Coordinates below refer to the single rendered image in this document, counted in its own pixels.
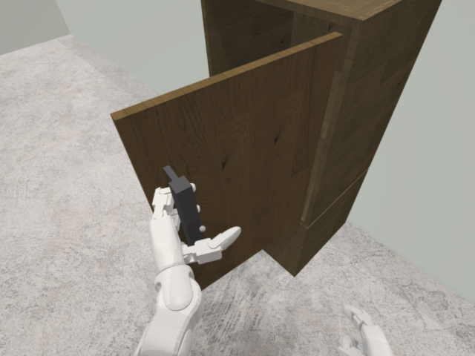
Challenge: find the left robot hand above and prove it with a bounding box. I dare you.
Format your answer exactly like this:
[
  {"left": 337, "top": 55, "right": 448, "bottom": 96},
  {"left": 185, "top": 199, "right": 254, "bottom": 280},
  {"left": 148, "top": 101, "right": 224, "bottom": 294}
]
[{"left": 148, "top": 183, "right": 241, "bottom": 274}]

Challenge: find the right robot hand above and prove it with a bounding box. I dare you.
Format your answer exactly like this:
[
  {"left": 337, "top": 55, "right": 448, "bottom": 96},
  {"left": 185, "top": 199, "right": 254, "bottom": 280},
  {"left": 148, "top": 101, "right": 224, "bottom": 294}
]
[{"left": 338, "top": 305, "right": 394, "bottom": 356}]

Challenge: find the handle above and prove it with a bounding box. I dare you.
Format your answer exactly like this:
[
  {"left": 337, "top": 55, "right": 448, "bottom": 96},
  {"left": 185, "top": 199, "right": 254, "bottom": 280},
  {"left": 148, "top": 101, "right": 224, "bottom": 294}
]
[{"left": 163, "top": 165, "right": 204, "bottom": 246}]

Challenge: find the robot left forearm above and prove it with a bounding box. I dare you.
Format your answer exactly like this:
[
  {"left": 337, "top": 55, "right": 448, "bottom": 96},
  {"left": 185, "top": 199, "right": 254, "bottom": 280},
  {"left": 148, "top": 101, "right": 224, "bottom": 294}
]
[{"left": 133, "top": 265, "right": 204, "bottom": 356}]

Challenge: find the cupboard door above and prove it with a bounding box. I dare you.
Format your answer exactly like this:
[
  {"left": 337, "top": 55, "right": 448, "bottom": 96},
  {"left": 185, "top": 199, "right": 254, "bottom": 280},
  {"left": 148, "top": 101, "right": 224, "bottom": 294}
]
[{"left": 110, "top": 32, "right": 343, "bottom": 291}]

